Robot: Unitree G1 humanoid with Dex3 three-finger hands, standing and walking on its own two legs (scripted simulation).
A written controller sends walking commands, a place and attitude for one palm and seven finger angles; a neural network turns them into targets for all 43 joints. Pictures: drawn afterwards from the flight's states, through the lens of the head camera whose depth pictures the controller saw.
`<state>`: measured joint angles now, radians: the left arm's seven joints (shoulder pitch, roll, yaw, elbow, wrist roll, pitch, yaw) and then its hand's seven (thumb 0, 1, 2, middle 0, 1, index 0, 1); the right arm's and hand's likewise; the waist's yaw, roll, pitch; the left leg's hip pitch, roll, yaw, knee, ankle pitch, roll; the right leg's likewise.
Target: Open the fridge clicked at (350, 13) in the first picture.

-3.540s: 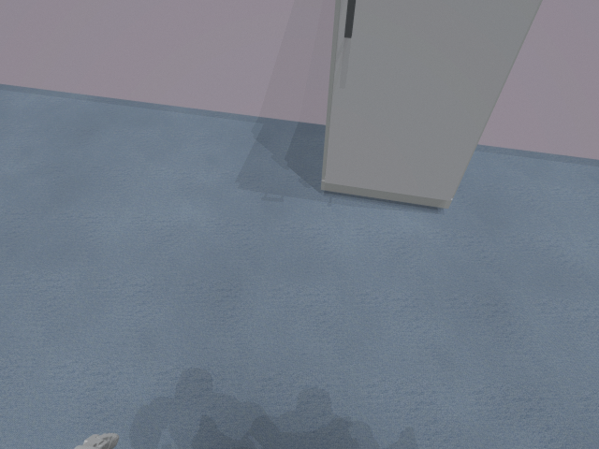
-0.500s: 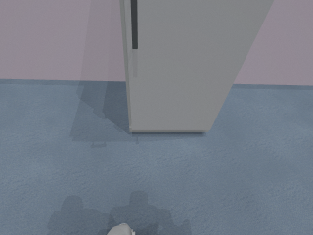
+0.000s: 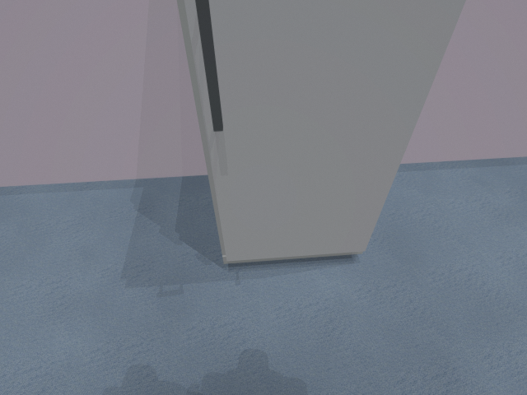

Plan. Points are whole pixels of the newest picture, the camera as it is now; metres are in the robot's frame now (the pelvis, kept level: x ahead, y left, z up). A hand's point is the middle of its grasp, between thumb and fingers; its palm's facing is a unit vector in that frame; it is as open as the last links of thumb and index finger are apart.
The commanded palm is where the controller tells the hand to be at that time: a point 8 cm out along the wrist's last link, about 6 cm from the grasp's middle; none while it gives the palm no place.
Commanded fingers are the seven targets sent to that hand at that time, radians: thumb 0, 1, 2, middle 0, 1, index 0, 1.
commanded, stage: take the last steps up to it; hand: left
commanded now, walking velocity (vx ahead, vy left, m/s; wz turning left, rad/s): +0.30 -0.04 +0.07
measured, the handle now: (211, 67) +0.73 +0.14 +0.16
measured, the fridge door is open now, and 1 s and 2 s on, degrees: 0 0 0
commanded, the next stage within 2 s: come to a stop and stand still in 0.70 s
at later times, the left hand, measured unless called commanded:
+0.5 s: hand (176, 391) +0.18 +0.17 -0.17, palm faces +0.03 -0.98 -0.19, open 7.3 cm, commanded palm none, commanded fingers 0.00 0.90 0.90 -0.20 -0.30 -0.20 -0.30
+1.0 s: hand (206, 364) +0.23 +0.12 -0.19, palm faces +0.16 -0.98 -0.11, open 7.4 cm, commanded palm none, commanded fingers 0.00 0.90 0.90 -0.20 -0.30 -0.20 -0.30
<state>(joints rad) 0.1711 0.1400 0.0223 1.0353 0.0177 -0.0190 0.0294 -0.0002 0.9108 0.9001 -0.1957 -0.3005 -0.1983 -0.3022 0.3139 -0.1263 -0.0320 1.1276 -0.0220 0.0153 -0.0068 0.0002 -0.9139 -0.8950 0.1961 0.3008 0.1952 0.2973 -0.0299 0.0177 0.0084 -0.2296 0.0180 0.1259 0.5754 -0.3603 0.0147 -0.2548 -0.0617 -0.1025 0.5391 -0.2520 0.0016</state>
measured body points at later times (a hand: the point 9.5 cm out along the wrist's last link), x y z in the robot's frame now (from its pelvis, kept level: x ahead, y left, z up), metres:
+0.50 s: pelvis +0.13 -0.02 +0.00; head +0.16 -0.02 +0.45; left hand +0.18 +0.22 -0.16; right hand +0.04 -0.23 -0.15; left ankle +0.01 +0.11 -0.73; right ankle +0.24 -0.13 -0.72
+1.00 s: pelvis +0.26 -0.03 +0.00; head +0.26 +0.00 +0.45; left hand +0.22 +0.17 -0.17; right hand +0.37 -0.23 -0.13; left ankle +0.30 +0.07 -0.73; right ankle +0.25 -0.13 -0.73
